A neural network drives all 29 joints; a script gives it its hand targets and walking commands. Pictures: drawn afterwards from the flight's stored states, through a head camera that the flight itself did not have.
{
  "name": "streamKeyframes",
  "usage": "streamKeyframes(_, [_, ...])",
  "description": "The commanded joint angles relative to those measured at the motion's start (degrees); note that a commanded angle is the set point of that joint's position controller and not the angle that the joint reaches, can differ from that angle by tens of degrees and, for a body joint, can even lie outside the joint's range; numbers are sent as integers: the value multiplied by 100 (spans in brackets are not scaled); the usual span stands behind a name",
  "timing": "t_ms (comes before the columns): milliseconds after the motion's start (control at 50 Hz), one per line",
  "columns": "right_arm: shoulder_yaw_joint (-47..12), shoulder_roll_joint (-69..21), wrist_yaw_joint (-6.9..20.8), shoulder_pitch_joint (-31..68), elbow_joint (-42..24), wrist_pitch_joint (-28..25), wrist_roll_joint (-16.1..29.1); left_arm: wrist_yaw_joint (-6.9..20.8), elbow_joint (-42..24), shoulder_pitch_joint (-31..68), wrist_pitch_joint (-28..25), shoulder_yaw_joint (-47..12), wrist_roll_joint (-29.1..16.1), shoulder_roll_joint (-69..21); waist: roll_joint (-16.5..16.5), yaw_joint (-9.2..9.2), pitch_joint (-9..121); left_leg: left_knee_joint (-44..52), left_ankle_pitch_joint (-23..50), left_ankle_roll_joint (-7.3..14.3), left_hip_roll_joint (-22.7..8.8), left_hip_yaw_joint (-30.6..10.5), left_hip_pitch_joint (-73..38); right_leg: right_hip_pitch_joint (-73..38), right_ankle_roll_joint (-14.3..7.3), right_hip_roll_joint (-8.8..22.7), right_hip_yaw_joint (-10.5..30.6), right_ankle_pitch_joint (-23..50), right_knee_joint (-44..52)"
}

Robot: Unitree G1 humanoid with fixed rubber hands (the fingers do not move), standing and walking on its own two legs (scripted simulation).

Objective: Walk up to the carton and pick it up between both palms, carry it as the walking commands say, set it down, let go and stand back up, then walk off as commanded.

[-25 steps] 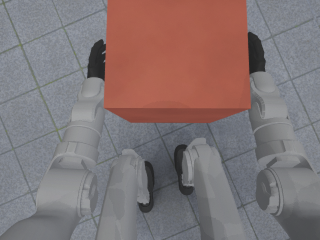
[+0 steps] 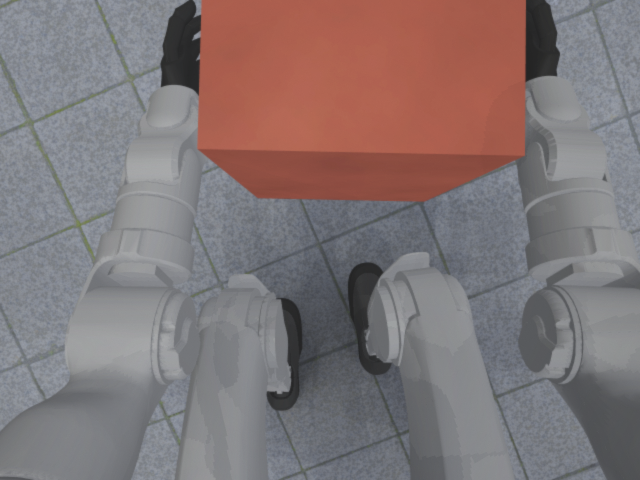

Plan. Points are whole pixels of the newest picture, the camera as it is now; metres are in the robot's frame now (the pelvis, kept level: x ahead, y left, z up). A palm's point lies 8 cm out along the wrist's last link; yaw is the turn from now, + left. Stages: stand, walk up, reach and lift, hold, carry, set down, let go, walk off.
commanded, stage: set down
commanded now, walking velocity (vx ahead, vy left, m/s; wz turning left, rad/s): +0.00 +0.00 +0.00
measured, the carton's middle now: (350, 68) +0.54 -0.09 -0.20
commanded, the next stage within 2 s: none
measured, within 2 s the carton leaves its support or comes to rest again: neither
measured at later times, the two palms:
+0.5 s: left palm (204, 86) +0.55 +0.09 -0.20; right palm (501, 82) +0.50 -0.26 -0.20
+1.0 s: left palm (207, 88) +0.55 +0.09 -0.21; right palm (500, 84) +0.50 -0.26 -0.20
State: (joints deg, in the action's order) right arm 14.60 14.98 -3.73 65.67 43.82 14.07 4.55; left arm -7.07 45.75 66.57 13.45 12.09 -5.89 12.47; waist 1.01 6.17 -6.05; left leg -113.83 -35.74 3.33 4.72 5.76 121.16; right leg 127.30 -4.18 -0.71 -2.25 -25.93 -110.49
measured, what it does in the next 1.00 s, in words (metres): lowers itself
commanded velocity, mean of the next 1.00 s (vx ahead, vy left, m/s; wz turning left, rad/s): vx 0.00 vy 0.00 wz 0.00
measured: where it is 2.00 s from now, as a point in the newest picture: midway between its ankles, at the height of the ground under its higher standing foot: (328, 354)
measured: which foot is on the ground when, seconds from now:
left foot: down 0.00-1.00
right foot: down 0.00-1.00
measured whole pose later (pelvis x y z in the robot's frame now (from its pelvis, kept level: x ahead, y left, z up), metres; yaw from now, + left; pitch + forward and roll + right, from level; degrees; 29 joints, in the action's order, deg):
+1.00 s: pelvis -0.02 +0.00 -0.06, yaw +0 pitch +30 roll +2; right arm 14.6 20.7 -3.0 80.5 50.1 15.0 4.9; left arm -6.0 52.2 83.0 15.5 9.2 -6.8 17.7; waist 1.1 6.3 -28.2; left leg -126.6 -36.3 2.8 5.2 5.8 120.3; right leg 126.0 -4.2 -0.3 -3.4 -26.1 -122.4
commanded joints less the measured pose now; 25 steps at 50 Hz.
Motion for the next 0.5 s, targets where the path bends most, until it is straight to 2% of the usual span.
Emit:
streamKeyframes(0, [-2001, -4288, 1449, 3951, -420, -26, 588, 992, -1190, 4647, -234, -2167, -404, -4522, 49, 53, 7219, 582, 1489, -159, 416, -637, -2143, -5261, 284, -259, 624, 2285, 190])
streamKeyframes(20, [-2027, -4282, 1463, 4124, -667, -65, 650, 977, -1678, 5002, -310, -2339, -572, -4625, 73, 117, 7758, 511, 1724, -132, 441, -674, -2415, -5354, 302, -271, 504, 2425, 12])
streamKeyframes(40, [-2066, -4306, 1438, 3911, -426, -28, 663, 974, -1545, 5127, -308, -2318, -502, -4358, -24, 155, 7545, 495, 1582, -199, 382, -597, -2239, -5421, 298, -288, 546, 2449, 128])
streamKeyframes(60, [-2088, -4234, 1410, 4165, -638, -55, 744, 962, -1968, 5582, -349, -2451, -620, -4320, 135, 131, 8139, 372, 1691, -210, 372, -555, -2501, -5695, 289, -275, 585, 2573, 0])
streamKeyframes(80, [-2148, -4181, 1399, 4197, -580, -19, 749, 932, -2092, 5743, -372, -2444, -716, -4196, -154, 128, 7957, 366, 1613, -162, 401, -600, -2234, -5645, 273, -280, 560, 2573, -23])
streamKeyframes(100, [-2154, -4090, 1372, 4370, -692, -50, 808, 933, -1905, 5660, -334, -2550, -773, -4282, 25, 156, 8146, 335, 1589, -175, 373, -541, -2520, -5730, 297, -267, 557, 2516, -30])
streamKeyframes(120, [-2189, -3953, 1335, 4520, -809, -52, 830, 910, -2041, 5771, -329, -2585, -849, -4255, -215, 298, 8577, 222, 1653, -190, 403, -569, -2538, -6030, 277, -273, 460, 2677, -159])
streamKeyframes(140, [-2195, -3878, 1307, 4636, -996, -102, 958, 888, -2304, 5968, -366, -2716, -890, -4118, 146, 123, 8909, 136, 1827, -223, 359, -510, -2754, -6045, 274, -245, 581, 2820, -231])
streamKeyframes(160, [-2300, -3868, 1290, 4669, -915, -79, 934, 879, -2151, 5844, -369, -2734, -991, -4156, -74, 262, 9125, 74, 1802, -185, 371, -517, -2975, -6122, 296, -266, 483, 2709, -265])
streamKeyframes(180, [-2363, -3778, 1277, 4845, -959, -92, 1107, 839, -2235, 6014, -335, -2777, -959, -4159, 78, 69, 9549, 119, 1786, -191, 341, -526, -3100, -6398, 260, -260, 509, 2803, -386])
streamKeyframes(200, [-2400, -3705, 1277, 4854, -941, -56, 1065, 828, -2274, 6127, -308, -2873, -1048, -4203, -39, 183, 9935, 102, 2002, -218, 317, -560, -3480, -6591, 253, -233, 404, 2931, -440])
streamKeyframes(220, [-2523, -3684, 1211, 5239, -1470, -86, 1261, 793, -2541, 6173, -310, -2813, -1129, -4062, -144, 61, 10563, -56, 2067, -210, 354, -533, -3632, -6875, 235, -287, 453, 3053, -475])
streamKeyframes(240, [-2540, -3539, 1195, 5315, -1500, -62, 1238, 783, -2622, 6268, -264, -2922, -1187, -4099, -89, 126, 10873, -37, 2027, -211, 330, -511, -3696, -7103, 225, -273, 415, 3002, -523])
streamKeyframes(260, [-2655, -3367, 1121, 5191, -1196, -14, 1245, 773, -2107, 5956, -224, -2872, -1219, -3964, -205, 43, 10042, -173, 1927, -226, 313, -371, -3193, -7343, 187, -190, 625, 3239, -507])
streamKeyframes(280, [-2666, -3362, 1119, 5478, -1377, -28, 1257, 821, -2139, 6173, -200, -2932, -1275, -4031, -368, 179, 9618, -193, 1697, -151, 293, -455, -2792, -7367, 207, -210, 606, 3228, -616])
streamKeyframes(300, [-2498, -3251, 1145, 5278, -992, -7, 1124, 865, -2020, 6319, -186, -2967, -1302, -4146, -113, 321, 9040, -79, 1405, -152, 259, -495, -2875, -6820, 200, -186, 553, 2603, -492])
streamKeyframes(320, [-2325, -3289, 1238, 5456, -566, 39, 1087, 925, -1469, 6198, -130, -2684, -1140, -4144, -65, 219, 8061, 21, 1008, -80, 282, -505, -2643, -6095, 205, -184, 480, 1892, -398])
streamKeyframes(340, [-2264, -3565, 1308, 5260, -135, 95, 1012, 984, -1093, 6126, -112, -2571, -1133, -4184, -116, 262, 7435, -12, 724, -32, 270, -525, -2561, -5573, 195, -138, 449, 1342, -321])
streamKeyframes(360, [-2221, -3570, 1403, 5299, 15, 147, 882, 1061, -1142, 6368, -80, -2541, -1135, -4415, 54, 334, 7046, -3, 509, -54, 261, -531, -2455, -5172, 123, -142, 475, 973, -233])
streamKeyframes(380, [-2175, -3738, 1479, 5458, -234, 122, 902, 1101, -1418, 6439, -93, -2475, -974, -4426, 110, 173, 7171, 17, 681, -32, 238, -629, -2443, -5138, 92, -151, 502, 1188, -326])
streamKeyframes(400, [-2135, -3807, 1515, 5365, -87, 143, 862, 1102, -1532, 6665, -123, -2548, -1033, -4404, 163, 228, 7409, 10, 789, -95, 245, -561, -2516, -5187, 90, -141, 464, 1331, -342])
streamKeyframes(420, [-2139, -3980, 1542, 5141, 76, 124, 829, 1139, -1105, 6329, -129, -2497, -1029, -4508, 207, 251, 7399, -30, 820, -84, 302, -489, -2536, -5208, 113, -201, 470, 1266, -285])
streamKeyframes(460, [-2068, -3976, 1645, 5127, 108, 123, 826, 1168, -924, 5924, -73, -2390, -882, -4557, 271, 86, 7361, -64, 961, -47, 292, -566, -2529, -4959, 131, -145, 440, 1432, -440])
streamKeyframes(480, [-2064, -4130, 1680, 4937, 235, 144, 799, 1225, -747, 5762, -34, -2346, -792, -4621, 229, 147, 7027, -91, 817, -81, 253, -531, -2298, -4968, 113, -171, 493, 1324, -422])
